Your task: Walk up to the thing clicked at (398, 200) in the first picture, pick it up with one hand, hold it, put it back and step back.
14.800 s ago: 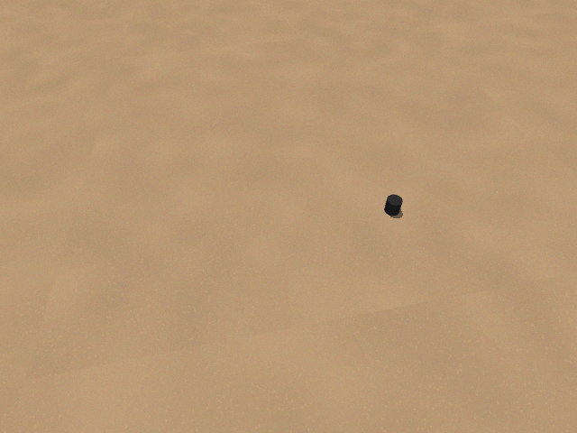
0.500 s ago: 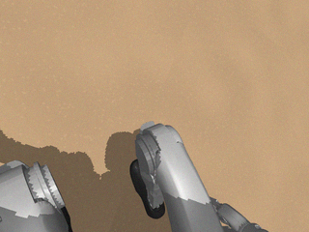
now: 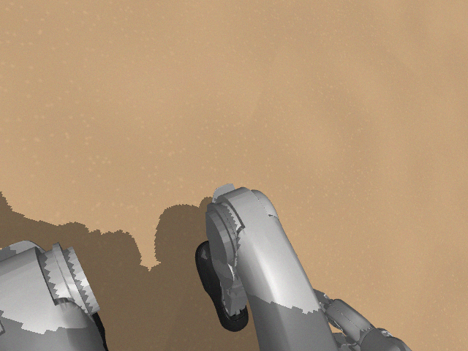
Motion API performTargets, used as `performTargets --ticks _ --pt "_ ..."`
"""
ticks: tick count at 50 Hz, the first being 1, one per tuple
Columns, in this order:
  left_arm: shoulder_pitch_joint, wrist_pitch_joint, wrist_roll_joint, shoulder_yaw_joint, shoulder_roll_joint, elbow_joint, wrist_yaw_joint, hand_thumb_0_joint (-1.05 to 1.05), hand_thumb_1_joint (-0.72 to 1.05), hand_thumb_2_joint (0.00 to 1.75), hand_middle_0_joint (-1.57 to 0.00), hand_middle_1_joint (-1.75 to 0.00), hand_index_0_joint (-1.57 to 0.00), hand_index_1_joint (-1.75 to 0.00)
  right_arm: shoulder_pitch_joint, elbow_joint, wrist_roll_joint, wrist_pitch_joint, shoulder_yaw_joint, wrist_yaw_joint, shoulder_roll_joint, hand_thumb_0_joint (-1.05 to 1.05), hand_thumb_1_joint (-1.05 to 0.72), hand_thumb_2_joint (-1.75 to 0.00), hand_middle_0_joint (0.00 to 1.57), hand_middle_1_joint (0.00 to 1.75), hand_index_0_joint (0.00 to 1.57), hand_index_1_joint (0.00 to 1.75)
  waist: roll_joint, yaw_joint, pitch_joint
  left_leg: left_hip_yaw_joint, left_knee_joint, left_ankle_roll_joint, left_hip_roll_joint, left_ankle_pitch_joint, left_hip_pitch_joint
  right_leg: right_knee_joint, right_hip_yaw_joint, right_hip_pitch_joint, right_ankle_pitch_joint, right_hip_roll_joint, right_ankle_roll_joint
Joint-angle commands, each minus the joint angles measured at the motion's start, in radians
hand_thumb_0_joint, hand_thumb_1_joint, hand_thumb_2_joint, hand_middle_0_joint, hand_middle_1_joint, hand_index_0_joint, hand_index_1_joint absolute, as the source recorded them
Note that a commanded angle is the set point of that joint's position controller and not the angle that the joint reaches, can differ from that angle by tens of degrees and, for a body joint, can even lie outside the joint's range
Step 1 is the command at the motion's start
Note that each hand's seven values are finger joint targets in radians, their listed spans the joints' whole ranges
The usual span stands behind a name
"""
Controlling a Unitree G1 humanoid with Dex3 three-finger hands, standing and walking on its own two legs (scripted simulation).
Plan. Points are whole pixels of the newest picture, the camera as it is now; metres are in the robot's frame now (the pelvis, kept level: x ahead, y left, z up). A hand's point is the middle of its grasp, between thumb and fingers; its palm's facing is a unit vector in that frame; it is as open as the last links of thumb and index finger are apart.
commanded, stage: close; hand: left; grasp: from above
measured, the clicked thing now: out of the picture +0.44 +0.35 -0.26
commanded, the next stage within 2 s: settle in 0.28 s
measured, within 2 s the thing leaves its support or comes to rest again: leaves its support in 0.66 s
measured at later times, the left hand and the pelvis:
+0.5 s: hand out of the picture +0.42 +0.35 -0.24, palm faces -0.43 -0.17 -0.89, open 10.1 cm; pelvis +0.00 +0.00 +0.00, yaw +0 degrees
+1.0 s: hand out of the picture +0.42 +0.37 -0.16, palm faces -0.41 -0.12 -0.91, open 9.9 cm; pelvis +0.00 +0.00 +0.01, yaw +2 degrees
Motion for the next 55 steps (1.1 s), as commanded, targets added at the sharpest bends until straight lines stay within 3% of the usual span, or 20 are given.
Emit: performTargets --ticks 1,9,14,15,16,18,19,21,22,24,28,29,31,32,35,39,45,50,53,55 --pt "-0.236 0.027 -0.017 0.014 0.227 -0.091 0.036 0.0 0.5 0.55 -0.79 -0.69 -0.83 -0.64 0.178 0.012 0.016 -0.016 -0.097 -0.008 -0.332 0.0 -0.89 -0.9 0.2 0.3 0.2 0.3 0.49 -0.06 -0.583 0.151 -0.232 0.036 0.026 0.131 0.503 -0.215 -0.158 0.261 0.246 0.016 -0.088" --pt "-0.247 0.033 -0.036 0.013 0.23 -0.098 0.016 0.0 0.56 0.58 -0.85 -0.7 -0.89 -0.65 0.185 0.009 0.02 -0.03 -0.098 -0.004 -0.334 0.0 -0.89 -0.9 0.2 0.3 0.2 0.3 0.501 -0.061 -0.586 0.153 -0.237 0.036 0.024 0.134 0.5 -0.216 -0.156 0.268 0.245 0.013 -0.089" --pt "-0.209 0.027 -0.046 0.045 0.251 -0.083 0.018 0.0 0.62 0.61 -0.9 -0.71 -0.93 -0.67 0.191 0.008 0.014 -0.014 -0.093 -0.011 -0.332 0.0 -0.89 -0.9 0.2 0.3 0.2 0.3 0.483 -0.048 -0.623 0.159 -0.238 0.041 0.025 0.15 0.49 -0.235 -0.145 0.32 0.271 0.019 -0.087" --pt "-0.249 0.019 -0.05 0.006 0.213 -0.121 0.008 0.0 0.63 0.59 -0.9 -0.7 -0.94 -0.66 0.174 -0.005 0.019 -0.02 -0.091 -0.009 -0.325 0.0 -0.89 -0.9 0.2 0.3 0.2 0.3 0.491 -0.054 -0.602 0.16 -0.231 0.04 0.023 0.143 0.48 -0.223 -0.148 0.29 0.261 0.016 -0.088" --pt "-0.212 0.02 -0.056 0.026 0.223 -0.085 0.01 0.0 0.63 0.6 -0.89 -0.71 -0.93 -0.67 0.18 0.006 0.014 -0.014 -0.092 -0.013 -0.328 0.0 -0.89 -0.9 0.2 0.3 0.2 0.3 0.478 -0.054 -0.611 0.157 -0.24 0.04 0.025 0.135 0.486 -0.239 -0.148 0.313 0.255 0.021 -0.088" --pt "-0.241 0.017 -0.052 -0.003 0.221 -0.108 -0.004 0.0 0.63 0.62 -0.9 -0.71 -0.93 -0.67 0.175 -0.001 0.019 -0.019 -0.093 -0.013 -0.329 0.0 -0.89 -0.9 0.2 0.3 0.2 0.3 0.483 -0.06 -0.585 0.159 -0.226 0.041 0.023 0.115 0.474 -0.227 -0.142 0.284 0.232 0.017 -0.089" --pt "-0.208 0.018 -0.052 0.03 0.241 -0.082 0.0 0.0 0.64 0.63 -0.91 -0.72 -0.95 -0.68 0.198 0.012 0.014 -0.013 -0.093 -0.015 -0.335 0.0 -0.89 -0.9 0.2 0.3 0.2 0.3 0.476 -0.058 -0.601 0.157 -0.238 0.041 0.024 0.131 0.485 -0.237 -0.148 0.311 0.248 0.02 -0.089" --pt "-0.259 0.011 -0.051 0.0 0.231 -0.156 -0.008 0.0 0.56 0.69 -0.92 -0.73 -0.95 -0.69 0.185 -0.005 0.018 -0.015 -0.09 -0.012 -0.329 0.0 -0.91 -0.9 0.2 0.3 0.2 0.3 0.499 -0.052 -0.621 0.158 -0.227 0.042 0.023 0.15 0.494 -0.232 -0.142 0.309 0.267 0.019 -0.087" --pt "-0.221 0.021 -0.055 0.027 0.247 -0.086 -0.009 0.0 0.57 0.7 -0.92 -0.75 -0.96 -0.71 0.198 0.018 0.017 -0.015 -0.088 -0.013 -0.328 0.0 -0.91 -0.9 0.2 0.3 0.2 0.3 0.481 -0.058 -0.603 0.157 -0.231 0.041 0.021 0.138 0.491 -0.225 -0.152 0.298 0.254 0.012 -0.088" --pt "-0.221 0.02 -0.052 0.018 0.244 -0.127 -0.02 0.0 0.56 0.71 -0.91 -0.76 -0.95 -0.72 0.199 0.004 0.02 -0.011 -0.095 -0.012 -0.333 0.0 -0.91 -0.9 0.2 0.3 0.2 0.3 0.509 -0.048 -0.614 0.159 -0.237 0.04 0.021 0.15 0.498 -0.227 -0.147 0.3 0.261 0.015 -0.09" --pt "-0.205 0.025 -0.056 0.062 0.283 -0.19 -0.034 0.0 0.56 0.73 -0.91 -0.77 -0.95 -0.74 0.205 0.01 0.019 0.001 -0.104 -0.018 -0.327 0.0 -0.91 -0.9 0.2 0.3 0.2 0.3 0.537 -0.025 -0.679 0.162 -0.244 0.038 0.022 0.174 0.529 -0.228 -0.144 0.334 0.284 0.016 -0.093" --pt "-0.221 0.023 -0.059 0.044 0.261 -0.234 -0.039 0.0 0.57 0.74 -0.92 -0.77 -0.96 -0.74 0.192 0.0 0.026 0.001 -0.106 -0.015 -0.32 0.0 -0.91 -0.9 0.2 0.3 0.2 0.3 0.56 -0.019 -0.686 0.165 -0.247 0.035 0.02 0.177 0.532 -0.221 -0.142 0.322 0.283 0.014 -0.096" --pt "-0.239 0.019 -0.061 0.068 0.273 -0.313 -0.04 0.0 0.58 0.75 -0.92 -0.79 -0.95 -0.75 0.196 0.007 0.025 0.006 -0.113 -0.012 -0.316 0.0 -0.91 -0.9 0.2 0.3 0.2 0.3 0.6 -0.004 -0.739 0.166 -0.251 0.029 0.02 0.198 0.566 -0.216 -0.148 0.322 0.295 0.01 -0.099" --pt "-0.196 0.029 -0.056 0.048 0.24 -0.256 -0.048 0.0 0.59 0.76 -0.94 -0.79 -0.97 -0.76 0.191 0.01 0.028 0.004 -0.12 -0.011 -0.307 0.0 -0.91 -0.9 0.2 0.3 0.2 0.3 0.58 -0.011 -0.7 0.172 -0.24 0.032 0.02 0.175 0.548 -0.214 -0.141 0.299 0.281 0.011 -0.1" --pt "-0.199 0.039 -0.056 0.077 0.246 -0.375 -0.056 0.0 0.65 0.76 -0.97 -0.79 -1.0 -0.75 0.199 0.007 0.035 0.012 -0.141 -0.006 -0.302 0.0 -0.91 -0.9 0.2 0.3 0.2 0.3 0.624 0.02 -0.773 0.183 -0.252 0.03 0.017 0.209 0.573 -0.223 -0.13 0.322 0.311 0.013 -0.101" --pt "-0.175 0.073 -0.071 0.063 0.185 -0.448 -0.091 0.0 0.67 0.77 -0.98 -0.79 -1.01 -0.75 0.194 0.012 0.062 0.031 -0.178 -0.001 -0.288 0.0 -0.9 -0.9 0.2 0.3 0.2 0.3 0.673 0.058 -0.824 0.189 -0.281 0.02 0.012 0.244 0.615 -0.21 -0.128 0.268 0.319 0.004 -0.113" --pt "-0.192 0.118 -0.088 -0.016 0.056 -0.432 -0.178 0.0 0.69 0.76 -0.99 -0.8 -1.03 -0.76 0.226 0.011 0.105 0.068 -0.217 0.003 -0.262 0.0 -0.91 -0.9 0.2 0.3 0.2 0.3 0.557 0.05 -0.743 0.205 -0.308 0.044 -0.002 0.135 0.494 -0.256 -0.099 0.222 0.234 -0.001 -0.113" --pt "-0.206 0.114 -0.121 -0.035 0.019 -0.48 -0.259 0.0 0.68 0.81 -0.99 -0.85 -1.03 -0.81 0.25 -0.007 0.136 0.092 -0.239 -0.006 -0.249 0.0 -0.91 -0.9 0.2 0.3 0.2 0.3 0.469 0.064 -0.785 0.202 -0.323 0.052 -0.01 0.134 0.501 -0.275 -0.084 0.242 0.219 -0.01 -0.111" --pt "-0.235 0.099 -0.116 -0.026 0.04 -0.523 -0.293 0.0 0.67 0.82 -1.0 -0.85 -1.03 -0.82 0.262 -0.018 0.146 0.11 -0.249 -0.021 -0.255 0.0 -0.92 -0.91 0.2 0.3 0.2 0.3 0.448 0.062 -0.797 0.202 -0.326 0.051 -0.015 0.127 0.511 -0.284 -0.08 0.243 0.207 -0.017 -0.113" --pt "-0.244 0.088 -0.108 -0.011 0.057 -0.561 -0.303 0.0 0.68 0.83 -1.01 -0.85 -1.04 -0.82 0.258 -0.025 0.154 0.124 -0.249 -0.03 -0.241 0.0 -0.92 -0.9 0.2 0.3 0.2 0.3 0.48 0.084 -0.83 0.213 -0.34 0.048 -0.021 0.132 0.525 -0.282 -0.072 0.257 0.206 -0.022 -0.114"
